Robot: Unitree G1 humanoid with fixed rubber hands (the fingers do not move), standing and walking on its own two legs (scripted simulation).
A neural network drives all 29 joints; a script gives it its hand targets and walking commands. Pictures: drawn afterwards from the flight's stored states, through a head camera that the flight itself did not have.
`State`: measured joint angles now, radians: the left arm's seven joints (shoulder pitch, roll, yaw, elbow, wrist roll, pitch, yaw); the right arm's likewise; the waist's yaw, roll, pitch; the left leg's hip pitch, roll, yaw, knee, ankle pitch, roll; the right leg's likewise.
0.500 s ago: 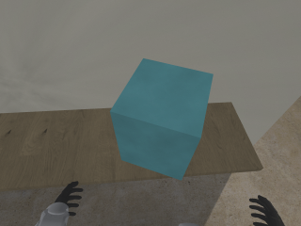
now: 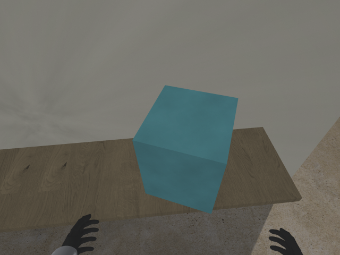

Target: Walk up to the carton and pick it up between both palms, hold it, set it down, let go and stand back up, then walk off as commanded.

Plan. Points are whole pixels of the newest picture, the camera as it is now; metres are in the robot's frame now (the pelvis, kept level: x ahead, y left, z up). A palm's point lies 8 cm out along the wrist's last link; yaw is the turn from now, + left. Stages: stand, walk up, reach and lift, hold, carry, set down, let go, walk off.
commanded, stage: reach and lift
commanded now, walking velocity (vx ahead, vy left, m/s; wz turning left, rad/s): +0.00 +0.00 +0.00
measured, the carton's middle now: (188, 149) +0.39 -0.02 +0.01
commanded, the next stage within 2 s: none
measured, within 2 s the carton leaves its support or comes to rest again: neither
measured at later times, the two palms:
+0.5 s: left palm (67, 241) +0.17 +0.25 -0.02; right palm (275, 246) +0.16 -0.20 -0.03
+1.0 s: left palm (63, 248) +0.15 +0.25 +0.00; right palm (266, 249) +0.15 -0.17 -0.01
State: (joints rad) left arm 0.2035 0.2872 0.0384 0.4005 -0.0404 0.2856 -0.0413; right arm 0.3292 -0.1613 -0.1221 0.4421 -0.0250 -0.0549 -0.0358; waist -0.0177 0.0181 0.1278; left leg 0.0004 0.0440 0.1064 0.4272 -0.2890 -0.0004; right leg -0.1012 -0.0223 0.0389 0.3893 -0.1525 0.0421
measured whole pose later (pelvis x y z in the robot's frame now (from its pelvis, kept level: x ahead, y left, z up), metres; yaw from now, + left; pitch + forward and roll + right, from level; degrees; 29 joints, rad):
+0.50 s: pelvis +0.02 +0.00 +0.00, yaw +2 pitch -7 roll -2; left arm 0.34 0.34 0.00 0.23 -0.15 0.03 -0.11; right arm 0.44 -0.05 -0.04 0.29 0.08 -0.16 -0.16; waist 0.02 0.01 0.10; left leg 0.03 0.06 0.06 0.40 -0.30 -0.01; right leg -0.02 -0.01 0.00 0.29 -0.15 0.04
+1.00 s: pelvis +0.01 +0.02 +0.00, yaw +3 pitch -10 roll -3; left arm 0.43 0.37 -0.09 0.10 -0.24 -0.12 -0.13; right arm 0.51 0.02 -0.01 0.18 0.12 -0.29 -0.23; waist 0.02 0.02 0.12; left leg 0.02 0.05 0.04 0.49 -0.34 0.02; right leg 0.00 -0.01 0.00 0.33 -0.16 0.02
